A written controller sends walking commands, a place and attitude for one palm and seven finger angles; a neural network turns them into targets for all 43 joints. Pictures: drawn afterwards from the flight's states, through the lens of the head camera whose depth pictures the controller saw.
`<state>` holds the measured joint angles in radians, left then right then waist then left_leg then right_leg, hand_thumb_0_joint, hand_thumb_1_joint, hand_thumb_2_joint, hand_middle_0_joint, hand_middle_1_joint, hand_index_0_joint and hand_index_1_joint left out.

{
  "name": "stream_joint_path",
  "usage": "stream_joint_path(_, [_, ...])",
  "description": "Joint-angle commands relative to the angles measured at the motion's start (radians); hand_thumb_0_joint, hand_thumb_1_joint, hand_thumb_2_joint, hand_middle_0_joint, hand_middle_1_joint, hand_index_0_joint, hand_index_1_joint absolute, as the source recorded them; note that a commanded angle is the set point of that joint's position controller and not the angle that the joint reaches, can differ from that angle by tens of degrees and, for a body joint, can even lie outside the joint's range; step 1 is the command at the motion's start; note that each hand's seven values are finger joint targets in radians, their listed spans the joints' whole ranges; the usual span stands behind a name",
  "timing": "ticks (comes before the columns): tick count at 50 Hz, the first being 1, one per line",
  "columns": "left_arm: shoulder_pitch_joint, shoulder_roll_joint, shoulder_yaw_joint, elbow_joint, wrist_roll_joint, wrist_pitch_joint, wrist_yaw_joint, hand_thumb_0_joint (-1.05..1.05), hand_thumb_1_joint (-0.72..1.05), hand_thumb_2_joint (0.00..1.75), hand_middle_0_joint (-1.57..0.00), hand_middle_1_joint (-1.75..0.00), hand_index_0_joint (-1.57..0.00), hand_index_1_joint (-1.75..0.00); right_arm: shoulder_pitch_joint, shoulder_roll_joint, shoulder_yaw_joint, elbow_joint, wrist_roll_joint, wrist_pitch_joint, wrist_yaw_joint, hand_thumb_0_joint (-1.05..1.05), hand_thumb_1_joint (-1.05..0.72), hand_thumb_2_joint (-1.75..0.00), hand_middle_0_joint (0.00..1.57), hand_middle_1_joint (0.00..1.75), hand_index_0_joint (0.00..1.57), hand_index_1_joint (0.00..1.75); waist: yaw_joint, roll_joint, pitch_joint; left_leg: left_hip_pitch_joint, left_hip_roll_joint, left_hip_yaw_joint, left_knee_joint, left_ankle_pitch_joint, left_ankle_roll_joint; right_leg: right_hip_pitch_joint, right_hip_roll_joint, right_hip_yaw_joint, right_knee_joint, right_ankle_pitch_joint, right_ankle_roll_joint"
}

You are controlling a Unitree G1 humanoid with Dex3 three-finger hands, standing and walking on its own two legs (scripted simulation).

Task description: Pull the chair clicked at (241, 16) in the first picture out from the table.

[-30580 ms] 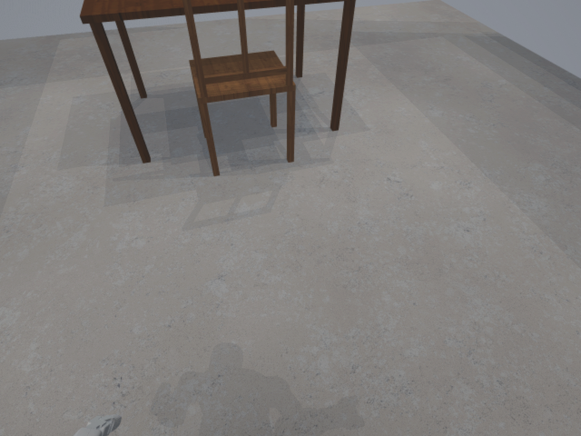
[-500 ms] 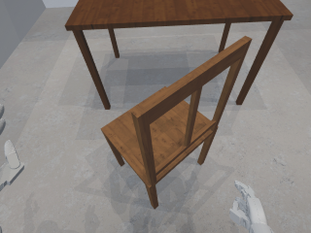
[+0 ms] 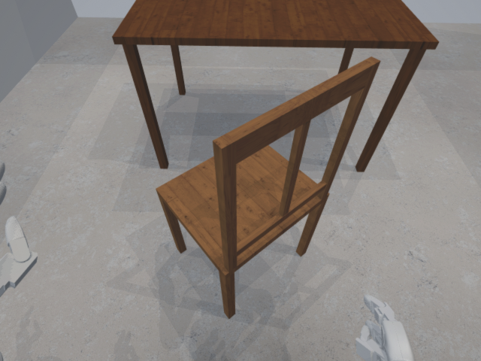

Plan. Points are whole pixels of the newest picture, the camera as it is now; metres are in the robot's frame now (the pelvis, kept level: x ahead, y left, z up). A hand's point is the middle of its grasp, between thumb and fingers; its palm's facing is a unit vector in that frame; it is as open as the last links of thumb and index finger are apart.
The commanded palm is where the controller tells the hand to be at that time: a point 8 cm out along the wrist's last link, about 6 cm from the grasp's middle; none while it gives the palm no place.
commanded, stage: step back with the hand held close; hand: left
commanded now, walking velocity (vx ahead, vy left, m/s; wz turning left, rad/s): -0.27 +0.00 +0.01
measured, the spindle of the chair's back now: (291, 174) +0.54 -0.08 -0.06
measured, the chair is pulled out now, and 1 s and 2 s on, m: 0.47 0.47 0.47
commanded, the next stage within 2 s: stop stepping back and stand still in 1.16 s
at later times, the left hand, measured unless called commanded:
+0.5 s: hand (24, 270) +0.18 +0.26 +0.17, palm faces +0.47 -0.75 -0.46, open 7.4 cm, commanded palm +0.10 +0.30 +0.19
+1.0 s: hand out of the picture +0.14 +0.27 +0.19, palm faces +0.42 -0.76 -0.49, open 7.4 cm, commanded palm +0.08 +0.30 +0.19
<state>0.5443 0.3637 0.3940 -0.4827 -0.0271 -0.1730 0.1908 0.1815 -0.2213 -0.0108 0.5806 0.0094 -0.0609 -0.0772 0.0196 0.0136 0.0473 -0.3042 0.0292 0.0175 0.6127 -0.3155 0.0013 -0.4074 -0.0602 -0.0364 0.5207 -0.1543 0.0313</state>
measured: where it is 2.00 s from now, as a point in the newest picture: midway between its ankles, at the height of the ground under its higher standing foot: outside the picture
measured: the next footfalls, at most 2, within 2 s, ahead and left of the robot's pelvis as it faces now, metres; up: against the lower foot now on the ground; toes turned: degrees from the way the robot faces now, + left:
right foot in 1.18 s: -0.14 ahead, -0.15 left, +0.00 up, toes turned +0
left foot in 1.44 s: -0.11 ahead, +0.09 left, +0.00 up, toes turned +2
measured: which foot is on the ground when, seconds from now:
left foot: down 0.00-1.00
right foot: down 0.00-0.84, up 0.86-1.00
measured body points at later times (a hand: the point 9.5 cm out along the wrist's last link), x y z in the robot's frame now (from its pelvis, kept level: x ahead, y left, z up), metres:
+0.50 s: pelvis -0.02 +0.00 -0.01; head +0.02 +0.01 +0.44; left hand +0.15 +0.29 +0.19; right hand +0.15 -0.24 -0.10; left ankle +0.01 +0.13 -0.73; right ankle +0.10 -0.14 -0.73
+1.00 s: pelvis -0.06 +0.00 +0.01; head +0.00 +0.04 +0.45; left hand +0.12 +0.31 +0.21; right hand +0.13 -0.22 -0.07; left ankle +0.00 +0.12 -0.73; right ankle -0.09 -0.14 -0.67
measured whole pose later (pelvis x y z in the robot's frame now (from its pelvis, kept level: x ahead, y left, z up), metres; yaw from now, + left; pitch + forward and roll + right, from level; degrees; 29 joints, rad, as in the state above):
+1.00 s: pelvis -0.06 +0.00 +0.01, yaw +0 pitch +3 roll -3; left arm 0.57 0.44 0.51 -0.61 -0.05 -0.32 0.16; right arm 0.15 -0.14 -0.04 0.63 -0.01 -0.20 -0.04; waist 0.02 -0.02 0.08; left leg -0.42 0.09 0.01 0.54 -0.17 0.00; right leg -0.46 0.03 -0.01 0.97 -0.49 0.02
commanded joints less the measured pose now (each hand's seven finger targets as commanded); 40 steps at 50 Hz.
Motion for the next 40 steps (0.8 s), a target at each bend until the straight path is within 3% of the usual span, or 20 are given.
stream_joint_path(1, [-0.044, 0.25, 0.182, -0.261, -0.001, -0.075, 0.036, 0.0, 0.9, 0.9, -0.2, -0.3, -0.2, -0.3, -0.079, -0.122, -0.044, -0.172, 0.005, -0.064, -0.011, 0.0, -0.9, -0.9, 0.2, 0.3, 0.2, 0.3, -0.013, 0.093, -0.078, -0.19, 0.092, -0.112, -0.248, -0.243, 0.051, 0.185, -0.043, 0.108, -0.094, -0.307, -0.025])
stream_joint_path(3, [-0.036, 0.243, 0.185, -0.303, 0.0, -0.084, 0.034, 0.0, 0.9, 0.9, -0.2, -0.3, -0.2, -0.3, -0.074, -0.124, -0.047, -0.182, 0.006, -0.075, -0.004, 0.0, -0.9, -0.9, 0.2, 0.3, 0.2, 0.3, -0.011, 0.134, -0.099, -0.258, 0.118, -0.13, -0.263, -0.181, 0.062, 0.271, -0.018, 0.069, 0.022, -0.158, -0.016])
stream_joint_path(5, [-0.003, 0.229, 0.182, -0.304, -0.002, -0.084, 0.028, 0.0, 0.9, 0.9, -0.2, -0.3, -0.2, -0.3, -0.065, -0.122, -0.055, -0.179, 0.006, -0.083, 0.004, 0.0, -0.9, -0.9, 0.2, 0.3, 0.2, 0.3, -0.009, 0.126, -0.125, -0.256, 0.118, -0.115, -0.227, -0.075, 0.056, 0.296, -0.019, 0.069, 0.063, -0.024, -0.018])
stream_joint_path(7, [0.03, 0.222, 0.192, -0.28, -0.004, -0.088, 0.026, 0.0, 0.9, 0.9, -0.2, -0.3, -0.2, -0.3, -0.062, -0.113, -0.057, -0.173, 0.004, -0.09, 0.007, 0.0, -0.9, -0.9, 0.2, 0.3, 0.2, 0.3, -0.012, 0.139, -0.136, -0.282, 0.125, -0.117, -0.226, -0.063, 0.055, 0.315, -0.021, 0.065, 0.099, 0.018, -0.019])
stream_joint_path(10, [0.008, 0.217, 0.214, -0.245, 0.004, -0.106, 0.027, 0.0, 0.9, 0.9, -0.2, -0.3, -0.2, -0.3, -0.06, -0.116, -0.066, -0.162, 0.005, -0.106, 0.011, 0.0, -0.9, -0.9, 0.2, 0.3, 0.2, 0.3, -0.015, 0.159, -0.088, -0.425, 0.148, -0.129, -0.243, -0.238, 0.068, 0.348, -0.013, 0.084, 0.172, -0.025, -0.025])
stream_joint_path(13, [-0.04, 0.203, 0.204, -0.212, 0.012, -0.125, 0.022, 0.0, 0.9, 0.9, -0.2, -0.3, -0.2, -0.3, -0.041, -0.121, -0.07, -0.149, 0.006, -0.119, 0.011, 0.0, -0.9, -0.9, 0.2, 0.3, 0.2, 0.3, -0.023, 0.101, -0.029, -0.517, 0.141, -0.137, -0.227, -0.372, 0.074, 0.334, -0.003, 0.113, 0.185, -0.103, -0.031])
stream_joint_path(17, [-0.102, 0.216, 0.176, -0.228, 0.01, -0.139, 0.016, 0.0, 0.9, 0.9, -0.2, -0.3, -0.2, -0.3, -0.022, -0.108, -0.068, -0.124, -0.01, -0.127, 0.017, 0.0, -0.9, -0.9, 0.2, 0.3, 0.2, 0.3, -0.029, -0.149, -0.044, -0.255, 0.017, -0.078, 0.005, -0.307, 0.025, 0.057, -0.128, 0.295, -0.149, -0.321, -0.095])
stream_joint_path(18, [-0.105, 0.232, 0.181, -0.225, 0.009, -0.136, 0.019, 0.0, 0.9, 0.9, -0.2, -0.3, -0.2, -0.3, -0.029, -0.105, -0.066, -0.116, -0.015, -0.126, 0.019, 0.0, -0.9, -0.9, 0.2, 0.3, 0.2, 0.3, -0.028, -0.173, -0.061, -0.185, 0.006, -0.064, 0.061, -0.272, 0.02, 0.008, -0.161, 0.319, -0.213, -0.389, -0.105])
stream_joint_path(20, [-0.094, 0.241, 0.18, -0.247, 0.008, -0.135, 0.022, 0.0, 0.9, 0.9, -0.2, -0.3, -0.2, -0.3, -0.037, -0.094, -0.059, -0.109, -0.017, -0.122, 0.025, 0.0, -0.9, -0.9, 0.2, 0.3, 0.2, 0.3, -0.029, -0.189, -0.118, -0.093, -0.003, -0.053, 0.092, -0.204, 0.019, 0.002, -0.192, 0.299, -0.245, -0.39, -0.113])
stream_joint_path(21, [-0.074, 0.25, 0.194, -0.254, 0.007, -0.139, 0.026, 0.0, 0.9, 0.9, -0.2, -0.3, -0.2, -0.3, -0.049, -0.096, -0.054, -0.107, -0.018, -0.117, 0.022, 0.0, -0.9, -0.9, 0.2, 0.3, 0.2, 0.3, -0.029, -0.112, -0.131, -0.081, 0.008, -0.068, 0.037, -0.175, 0.024, 0.02, -0.181, 0.269, -0.215, -0.335, -0.11])
stream_joint_path(23, [-0.013, 0.236, 0.206, -0.273, 0.003, -0.149, 0.024, 0.0, 0.9, 0.9, -0.2, -0.3, -0.2, -0.3, -0.054, -0.098, -0.055, -0.113, -0.017, -0.111, 0.021, 0.0, -0.9, -0.9, 0.2, 0.3, 0.2, 0.3, -0.03, -0.008, -0.15, -0.108, 0.053, -0.12, -0.114, -0.167, 0.046, 0.069, -0.094, 0.177, -0.1, -0.252, -0.066])
stream_joint_path(26, [0.02, 0.237, 0.249, -0.298, 0.009, -0.172, 0.024, 0.0, 0.9, 0.9, -0.2, -0.3, -0.2, -0.3, -0.076, -0.107, -0.069, -0.129, -0.009, -0.122, 0.015, 0.0, -0.9, -0.9, 0.2, 0.3, 0.2, 0.3, -0.026, 0.216, -0.152, -0.342, 0.211, -0.221, -0.288, -0.168, 0.095, 0.257, 0.036, 0.043, 0.225, -0.112, -0.018])
stream_joint_path(27, [0.012, 0.229, 0.251, -0.313, 0.004, -0.177, 0.018, 0.0, 0.9, 0.9, -0.2, -0.3, -0.2, -0.3, -0.073, -0.1, -0.073, -0.133, -0.007, -0.129, 0.013, 0.0, -0.9, -0.9, 0.2, 0.3, 0.2, 0.3, -0.025, 0.217, -0.154, -0.39, 0.243, -0.211, -0.286, -0.127, 0.101, 0.301, 0.052, 0.033, 0.283, -0.083, -0.012])
stream_joint_path(28, [0.001, 0.237, 0.26, -0.32, 0.0, -0.18, 0.015, 0.0, 0.9, 0.9, -0.2, -0.3, -0.2, -0.3, -0.068, -0.101, -0.078, -0.131, -0.005, -0.137, 0.011, 0.0, -0.9, -0.9, 0.2, 0.3, 0.2, 0.3, -0.023, 0.202, -0.156, -0.402, 0.243, -0.184, -0.255, -0.076, 0.096, 0.316, 0.048, 0.045, 0.29, -0.054, -0.013])
stream_joint_path(30, [0.017, 0.236, 0.254, -0.301, -0.009, -0.179, 0.007, 0.0, 0.9, 0.9, -0.2, -0.3, -0.2, -0.3, -0.052, -0.091, -0.086, -0.119, -0.003, -0.149, 0.014, 0.0, -0.9, -0.9, 0.2, 0.3, 0.2, 0.3, -0.02, 0.102, -0.176, -0.275, 0.177, -0.118, -0.105, 0.145, 0.056, 0.261, -0.006, 0.103, 0.192, 0.148, -0.037])
stream_joint_path(32, [-0.008, 0.212, 0.221, -0.24, -0.011, -0.189, -0.002, 0.0, 0.9, 0.9, -0.2, -0.3, -0.2, -0.3, -0.043, -0.083, -0.093, -0.092, -0.006, -0.154, 0.014, 0.0, -0.9, -0.9, 0.2, 0.3, 0.2, 0.3, -0.034, -0.017, -0.118, -0.18, 0.087, -0.072, 0.007, 0.088, 0.01, 0.115, -0.095, 0.21, 0.017, 0.241, -0.093])
stream_joint_path(34, [0.019, 0.206, 0.192, -0.202, -0.002, -0.185, -0.002, 0.0, 0.9, 0.9, -0.2, -0.3, -0.2, -0.3, -0.012, -0.085, -0.099, -0.065, -0.018, -0.151, 0.026, 0.0, -0.9, -0.9, 0.2, 0.3, 0.2, 0.3, -0.053, -0.068, -0.207, -0.085, 0.034, -0.034, 0.082, 0.117, -0.018, 0.149, -0.189, 0.292, -0.061, 0.397, -0.132])
stream_joint_path(36, [0.011, 0.229, 0.209, -0.217, 0.0, -0.186, 0.001, 0.0, 0.9, 0.9, -0.2, -0.3, -0.2, -0.3, -0.034, -0.079, -0.107, -0.067, -0.012, -0.143, 0.028, 0.0, -0.9, -0.9, 0.2, 0.3, 0.2, 0.3, -0.044, -0.143, -0.246, -0.051, 0.004, -0.038, 0.151, 0.011, -0.023, 0.152, -0.243, 0.29, -0.107, 0.385, -0.162])
stream_joint_path(38, [0.05, 0.244, 0.228, -0.241, -0.006, -0.181, 0.0, 0.0, 0.9, 0.9, -0.2, -0.3, -0.2, -0.3, -0.056, -0.067, -0.099, -0.086, -0.008, -0.127, 0.026, 0.0, -0.9, -0.9, 0.2, 0.3, 0.2, 0.3, -0.033, -0.189, -0.232, -0.046, 0.006, -0.051, 0.108, -0.074, -0.012, 0.14, -0.236, 0.253, -0.13, 0.242, -0.158])
stream_joint_path(40, [0.09, 0.256, 0.257, -0.265, -0.009, -0.18, 0.001, 0.0, 0.9, 0.9, -0.2, -0.3, -0.2, -0.3, -0.078, -0.072, -0.091, -0.099, -0.006, -0.117, 0.02, 0.0, -0.9, -0.9, 0.2, 0.3, 0.2, 0.3, -0.027, -0.155, -0.202, -0.011, 0.051, -0.078, -0.084, 0.044, 0.014, 0.099, -0.155, 0.178, -0.083, 0.107, -0.109])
